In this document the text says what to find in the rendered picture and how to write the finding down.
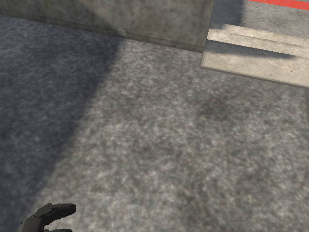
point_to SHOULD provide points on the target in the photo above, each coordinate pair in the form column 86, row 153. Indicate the stairs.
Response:
column 261, row 39

